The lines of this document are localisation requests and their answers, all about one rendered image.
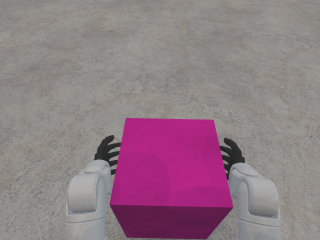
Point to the left robot hand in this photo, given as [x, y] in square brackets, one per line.
[104, 148]

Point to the right robot hand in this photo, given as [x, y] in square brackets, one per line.
[235, 155]

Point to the carton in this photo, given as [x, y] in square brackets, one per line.
[170, 180]

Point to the left robot forearm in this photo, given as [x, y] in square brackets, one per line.
[86, 202]

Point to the right robot forearm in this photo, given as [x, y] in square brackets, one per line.
[258, 204]

